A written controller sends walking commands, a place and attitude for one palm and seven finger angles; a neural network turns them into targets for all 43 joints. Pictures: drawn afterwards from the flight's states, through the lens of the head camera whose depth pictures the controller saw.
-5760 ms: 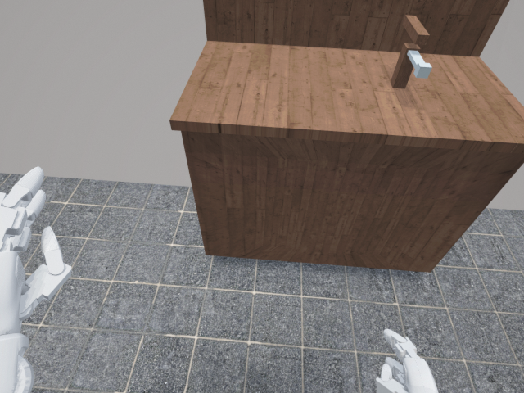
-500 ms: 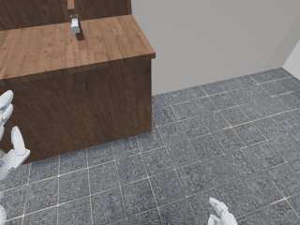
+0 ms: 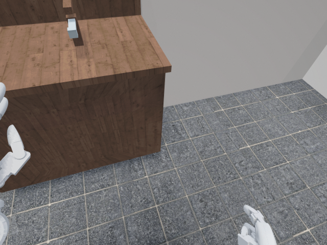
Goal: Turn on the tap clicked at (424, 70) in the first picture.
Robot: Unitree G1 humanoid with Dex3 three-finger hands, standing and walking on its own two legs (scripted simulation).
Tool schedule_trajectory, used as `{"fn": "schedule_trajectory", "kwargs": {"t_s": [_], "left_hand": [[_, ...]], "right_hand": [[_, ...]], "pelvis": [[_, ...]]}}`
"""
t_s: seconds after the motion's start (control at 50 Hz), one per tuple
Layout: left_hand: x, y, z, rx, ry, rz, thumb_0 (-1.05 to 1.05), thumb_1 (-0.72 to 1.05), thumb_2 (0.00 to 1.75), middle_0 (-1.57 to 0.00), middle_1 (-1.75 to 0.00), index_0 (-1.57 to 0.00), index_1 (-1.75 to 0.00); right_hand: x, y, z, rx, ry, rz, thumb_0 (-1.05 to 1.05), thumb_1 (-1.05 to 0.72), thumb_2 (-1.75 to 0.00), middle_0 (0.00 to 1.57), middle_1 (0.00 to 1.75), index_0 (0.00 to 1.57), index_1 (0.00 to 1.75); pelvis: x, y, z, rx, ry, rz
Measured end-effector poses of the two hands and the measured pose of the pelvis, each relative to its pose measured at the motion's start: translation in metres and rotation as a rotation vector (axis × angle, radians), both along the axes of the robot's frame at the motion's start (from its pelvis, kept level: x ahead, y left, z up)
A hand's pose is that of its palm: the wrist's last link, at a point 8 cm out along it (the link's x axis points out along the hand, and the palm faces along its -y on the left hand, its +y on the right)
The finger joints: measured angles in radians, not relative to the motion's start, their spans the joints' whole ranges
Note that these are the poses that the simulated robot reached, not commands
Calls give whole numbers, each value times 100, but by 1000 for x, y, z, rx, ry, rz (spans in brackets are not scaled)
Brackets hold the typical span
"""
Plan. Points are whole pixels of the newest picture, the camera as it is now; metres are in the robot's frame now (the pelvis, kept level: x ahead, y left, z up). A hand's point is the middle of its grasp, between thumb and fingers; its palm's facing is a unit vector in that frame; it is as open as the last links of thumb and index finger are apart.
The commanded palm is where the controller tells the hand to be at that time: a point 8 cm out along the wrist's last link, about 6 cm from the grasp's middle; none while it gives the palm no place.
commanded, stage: take the last steps up to it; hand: left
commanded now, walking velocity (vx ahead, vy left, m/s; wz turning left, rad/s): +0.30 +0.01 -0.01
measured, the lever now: (72, 32) +0.74 +0.37 +0.13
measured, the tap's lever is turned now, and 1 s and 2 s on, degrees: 0 0 0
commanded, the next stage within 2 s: come to a stop and stand still in 1.56 s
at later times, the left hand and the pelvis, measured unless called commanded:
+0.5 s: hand (91, 116) +0.32 +0.17 +0.18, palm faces +0.38 -0.82 -0.43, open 7.4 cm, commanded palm +0.25 +0.22 +0.19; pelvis +0.10 -0.06 +0.01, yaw +0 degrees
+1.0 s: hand (94, 79) +0.41 +0.18 +0.20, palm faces +0.39 -0.81 -0.43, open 7.4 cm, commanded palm +0.35 +0.24 +0.19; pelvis +0.19 -0.05 +0.01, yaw +0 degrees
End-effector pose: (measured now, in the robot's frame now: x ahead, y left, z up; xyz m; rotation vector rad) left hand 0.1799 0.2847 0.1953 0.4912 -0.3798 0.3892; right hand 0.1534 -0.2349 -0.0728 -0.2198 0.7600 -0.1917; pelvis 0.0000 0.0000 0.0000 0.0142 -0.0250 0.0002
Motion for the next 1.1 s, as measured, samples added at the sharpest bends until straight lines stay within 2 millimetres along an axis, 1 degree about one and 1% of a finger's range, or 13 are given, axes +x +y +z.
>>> {"fn": "schedule_trajectory", "kwargs": {"t_s": [0.1, 0.2, 0.28, 0.38, 0.5, 0.6, 0.7, 0.76, 0.84, 0.92, 0.98, 1.04, 1.1], "left_hand": [[20, -9, 9, 0, 21, -38, 1, 89, 90, -21, -30, -21, -30], [29, -26, 22, 53, 53, -56, 1, 89, 90, -21, -30, -21, -30], [43, -33, 19, 84, 95, 4, 1, 89, 90, -21, -30, -21, -30], [69, -53, 0, 34, 108, 54, 1, 89, 90, -21, -30, -21, -30], [99, -76, -2, 2, 136, -15, 1, 89, 90, -21, -30, -21, -30], [118, -78, 16, 70, 105, -57, 1, 89, 90, -21, -30, -22, -30], [134, -62, 22, 72, 30, -41, 1, 89, 90, -21, -30, -22, -30], [149, -47, 13, 43, -18, -24, 1, 89, 90, -21, -30, -22, -30], [175, -36, -1, -19, 0, 0, 1, 89, 90, -21, -30, -21, -30], [187, -44, 4, -20, 26, -20, 1, 89, 90, -21, -30, -21, -30], [187, -57, 15, 21, 35, -43, 1, 89, 90, -21, -30, -21, -30], [187, -66, 23, 73, 53, -29, 1, 89, 90, -21, -30, -21, -30], [192, -71, 21, 110, 68, 26, 1, 89, 90, -21, -30, -21, -30]], "right_hand": [[19, 37, 2, 108, -11, 58, 2, -91, -90, 21, 30, 20, 29], [32, 43, -2, 156, 8, 82, 2, -91, -90, 21, 30, 21, 30], [46, 24, -15, 164, 33, 78, 2, -90, -90, 21, 30, 21, 30], [69, -20, -36, 121, 63, 66, 2, -90, -90, 21, 30, 21, 30], [93, -68, -14, 28, 68, 13, 2, -91, -90, 21, 30, 20, 30], [113, -85, 5, -24, 38, -14, 2, -91, -90, 20, 30, 20, 29], [136, -75, 9, -44, 14, -17, 2, -91, -90, 20, 30, 20, 29], [153, -61, 2, -37, -11, -28, 2, -91, -90, 20, 30, 20, 29], [170, -31, -2, 30, -28, -6, 2, -91, -90, 20, 30, 20, 29], [181, -6, -2, 102, -21, 42, 2, -91, -90, 20, 30, 20, 29], [187, 1, -4, 137, -10, 67, 2, -91, -90, 21, 30, 20, 30], [194, -3, -11, 156, 11, 82, 2, -91, -90, 21, 30, 20, 30], [205, -18, -24, 163, 28, 88, 2, -90, -90, 21, 30, 21, 30]], "pelvis": [[14, -1, 10, -20, 18, -4], [34, -10, 15, -27, 33, -10], [53, -26, 11, -17, 35, -10], [73, -46, -2, -6, 19, 5], [96, -56, 10, 20, 21, 2], [116, -57, 15, 26, 28, 3], [144, -46, 10, 14, 20, -5], [161, -37, -2, 16, 5, -16], [172, -34, -1, 11, -2, -3], [181, -37, 6, -3, 10, 5], [190, -43, 10, -10, 22, 4], [200, -51, 11, -13, 30, 5], [212, -65, 4, 0, 29, 10]]}}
